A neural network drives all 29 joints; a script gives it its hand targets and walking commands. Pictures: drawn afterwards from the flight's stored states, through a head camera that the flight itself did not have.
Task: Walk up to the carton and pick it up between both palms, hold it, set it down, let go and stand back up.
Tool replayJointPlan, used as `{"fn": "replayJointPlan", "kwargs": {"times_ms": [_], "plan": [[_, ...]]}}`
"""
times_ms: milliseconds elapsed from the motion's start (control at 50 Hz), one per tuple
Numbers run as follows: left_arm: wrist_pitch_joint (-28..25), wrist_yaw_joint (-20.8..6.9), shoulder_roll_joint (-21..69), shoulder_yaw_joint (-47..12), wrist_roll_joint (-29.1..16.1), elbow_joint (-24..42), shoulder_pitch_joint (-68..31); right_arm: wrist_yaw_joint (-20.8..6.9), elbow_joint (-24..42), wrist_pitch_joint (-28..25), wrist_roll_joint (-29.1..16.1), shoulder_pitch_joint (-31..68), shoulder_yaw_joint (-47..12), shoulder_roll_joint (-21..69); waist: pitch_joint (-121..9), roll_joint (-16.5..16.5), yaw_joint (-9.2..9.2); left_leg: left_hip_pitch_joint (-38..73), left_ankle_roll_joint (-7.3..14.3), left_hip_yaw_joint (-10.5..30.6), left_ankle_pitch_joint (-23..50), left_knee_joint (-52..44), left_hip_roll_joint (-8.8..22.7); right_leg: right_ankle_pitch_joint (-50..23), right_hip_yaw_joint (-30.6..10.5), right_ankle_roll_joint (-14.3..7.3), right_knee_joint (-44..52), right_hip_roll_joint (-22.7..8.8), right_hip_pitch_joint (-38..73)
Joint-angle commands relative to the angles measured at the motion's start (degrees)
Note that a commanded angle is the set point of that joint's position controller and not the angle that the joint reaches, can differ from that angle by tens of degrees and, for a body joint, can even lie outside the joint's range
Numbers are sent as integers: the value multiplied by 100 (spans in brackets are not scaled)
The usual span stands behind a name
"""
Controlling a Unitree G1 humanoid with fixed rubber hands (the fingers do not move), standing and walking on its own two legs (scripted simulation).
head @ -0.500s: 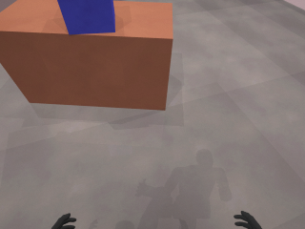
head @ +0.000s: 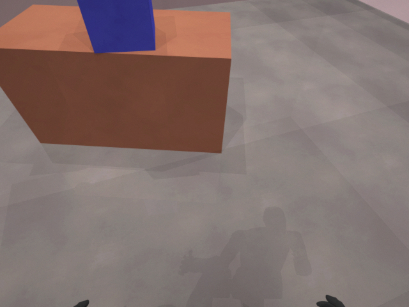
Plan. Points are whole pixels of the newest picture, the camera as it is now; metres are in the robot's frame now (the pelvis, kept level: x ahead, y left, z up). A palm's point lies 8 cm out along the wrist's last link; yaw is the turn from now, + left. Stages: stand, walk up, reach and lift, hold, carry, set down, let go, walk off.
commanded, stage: stand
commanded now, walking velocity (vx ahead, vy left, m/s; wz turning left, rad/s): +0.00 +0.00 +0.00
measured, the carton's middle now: (120, 6) +1.32 +0.41 +0.05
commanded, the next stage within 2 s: walk up in 1.26 s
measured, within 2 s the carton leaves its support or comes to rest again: neither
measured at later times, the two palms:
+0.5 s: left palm out of the picture +0.06 +0.28 -0.11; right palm out of the picture +0.07 -0.28 -0.11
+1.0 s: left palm out of the picture +0.03 +0.28 -0.12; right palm out of the picture +0.04 -0.28 -0.11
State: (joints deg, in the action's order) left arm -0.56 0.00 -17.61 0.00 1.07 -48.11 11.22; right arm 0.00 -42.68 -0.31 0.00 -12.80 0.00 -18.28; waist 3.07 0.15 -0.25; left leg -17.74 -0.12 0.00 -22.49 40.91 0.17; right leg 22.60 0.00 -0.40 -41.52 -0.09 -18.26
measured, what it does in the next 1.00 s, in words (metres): stands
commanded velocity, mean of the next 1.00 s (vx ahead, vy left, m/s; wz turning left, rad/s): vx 0.00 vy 0.00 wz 0.00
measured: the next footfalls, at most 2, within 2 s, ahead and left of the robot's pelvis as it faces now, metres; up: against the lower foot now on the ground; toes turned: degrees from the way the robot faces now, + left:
left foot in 1.80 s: +0.07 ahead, +0.16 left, +0.00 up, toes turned +3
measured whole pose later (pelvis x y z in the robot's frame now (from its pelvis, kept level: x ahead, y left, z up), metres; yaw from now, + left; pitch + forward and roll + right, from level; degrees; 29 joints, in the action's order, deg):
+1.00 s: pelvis -0.04 +0.00 +0.00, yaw +0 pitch -4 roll +0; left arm -0.9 0.0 -17.9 0.0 0.8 -57.4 11.2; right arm 0.0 -53.2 -0.3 0.0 -12.7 0.0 -18.3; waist 2.3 0.2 -0.2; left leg -17.7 -0.1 0.0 -19.5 40.9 0.2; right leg 19.5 0.0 -0.4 -41.5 -0.1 -18.3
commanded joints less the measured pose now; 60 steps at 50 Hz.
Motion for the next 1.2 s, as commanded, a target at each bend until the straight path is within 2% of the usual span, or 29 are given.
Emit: {"fn": "replayJointPlan", "kwargs": {"times_ms": [0,40,60,100,120,220,280,300,340,380,400,460,500,520,560,580,640,660,680,740,800,820,880,980,1000,1040,1100,1120,1180], "plan": [[-217,46,-1336,400,-63,298,-505,106,65,-285,119,146,320,-1133,-729,27,20,276,493,465,2057,-654,477,-2196,-483,-471,711,-613,471],[-228,41,-1299,355,-73,170,-285,80,39,-272,111,233,349,-1241,-776,-65,-73,390,492,442,2085,-576,528,-2201,-439,-469,743,-596,418],[-224,50,-1331,369,-38,199,-342,95,-8,-247,122,145,351,-1211,-814,136,6,358,495,476,1868,-642,493,-2046,-489,-458,785,-599,467],[-233,34,-1430,364,-34,199,-388,125,-25,-252,92,238,369,-1297,-818,-10,25,409,449,437,1694,-567,463,-1993,-579,-495,916,-700,385],[-230,47,-1326,336,-29,97,-451,94,-85,-261,125,180,333,-1161,-756,162,64,411,438,413,1826,-617,450,-2184,-580,-480,935,-690,411],[-215,53,-1312,341,-80,4,-349,113,-268,-265,93,188,320,-1291,-737,56,2,497,429,464,2082,-661,493,-2249,-552,-435,978,-618,407],[-244,66,-1416,332,-2,-81,-400,91,-283,-228,87,284,305,-1222,-643,222,64,419,369,376,1718,-687,434,-1976,-699,-465,1140,-658,275],[-213,57,-1334,334,-80,-20,-479,111,-336,-235,131,183,343,-1353,-610,17,36,435,416,386,1598,-761,452,-1733,-555,-422,1006,-586,172],[-213,80,-1374,325,-23,-146,-509,92,-406,-263,98,193,344,-1303,-550,42,95,475,432,444,1441,-860,463,-1501,-588,-416,1131,-607,164],[-192,64,-1349,351,-49,-200,-519,74,-449,-233,104,215,332,-1330,-486,191,28,260,427,507,1300,-981,478,-1338,-608,-421,1169,-587,253],[-183,70,-1334,314,-58,-184,-555,71,-459,-209,103,340,345,-1384,-431,-5,31,193,430,560,1077,-1024,486,-1150,-658,-392,1282,-595,228],[-212,42,-1386,303,-26,-203,-576,82,-535,-213,94,295,369,-1362,-211,181,36,224,404,555,748,-1182,482,-797,-792,-433,1471,-642,52],[-221,28,-1471,337,-25,-296,-500,46,-600,-229,107,195,318,-1370,-360,-125,98,248,423,613,732,-1259,478,-758,-763,-404,1379,-593,102],[-203,38,-1376,310,-54,-326,-589,53,-652,-233,110,399,304,-1278,-178,-19,-1,18,494,747,704,-1382,598,-736,-673,-359,1372,-588,209],[-215,22,-1388,329,-43,-383,-523,59,-670,-256,94,293,304,-1312,-135,93,34,77,410,606,814,-1181,436,-667,-739,-378,1500,-597,116],[-216,9,-1407,340,-29,-411,-569,49,-756,-250,111,293,291,-1299,-214,417,-1,196,399,543,832,-1183,456,-725,-814,-407,1527,-651,130],[-237,8,-1456,313,-54,-464,-380,30,-752,-276,70,339,320,-1346,-356,-55,-1,312,405,585,768,-1124,459,-796,-808,-429,1454,-645,88],[-214,29,-1445,314,-28,-515,-642,48,-787,-254,102,472,250,-1175,-91,22,87,201,393,589,801,-1271,450,-749,-769,-352,1467,-565,-4],[-197,26,-1437,332,-49,-538,-564,40,-806,-246,95,377,266,-1209,-216,197,27,206,411,619,840,-1245,482,-632,-744,-368,1505,-574,128],[-179,5,-1383,328,-62,-503,-581,44,-879,-235,97,465,267,-1215,-226,-102,-4,104,411,693,497,-1352,514,-486,-770,-373,1539,-599,89],[-175,12,-1373,296,-48,-630,-634,65,-917,-230,126,436,264,-1235,-94,200,26,116,397,687,363,-1395,563,-357,-766,-339,1629,-559,-15],[-214,5,-1324,265,-74,-564,-594,47,-892,-226,110,499,265,-1275,-63,-54,-10,82,406,704,402,-1415,552,-430,-774,-341,1544,-587,38],[-193,19,-1349,274,-36,-663,-588,56,-965,-200,92,405,290,-1306,8,152,61,141,383,618,538,-1400,485,-419,-842,-337,1643,-609,-12],[-176,30,-1467,305,-76,-701,-629,62,-1021,-175,76,529,215,-1239,-35,-1,5,123,389,680,671,-1393,547,-642,-781,-336,1650,-576,47],[-156,54,-1462,287,-39,-703,-624,53,-1028,-200,51,461,261,-1213,-154,117,92,191,379,668,581,-1332,523,-661,-876,-378,1655,-661,100],[-170,14,-1469,302,-50,-706,-674,58,-1047,-198,97,499,247,-1273,43,288,26,151,369,650,507,-1382,508,-482,-924,-355,1773,-679,-78],[-194,9,-1544,323,-54,-758,-702,27,-1099,-211,105,437,239,-1298,4,-20,93,205,368,674,252,-1471,523,-78,-854,-335,1684,-609,-125],[-195,9,-1445,300,-52,-767,-586,44,-1148,-181,96,410,276,-1430,-61,-33,-12,139,405,826,263,-1567,588,-153,-821,-323,1673,-588,-1],[-186,17,-1443,279,-38,-871,-472,55,-1150,-194,69,312,245,-1296,54,54,31,10,412,745,393,-1402,491,-369,-951,-365,1692,-643,105]]}}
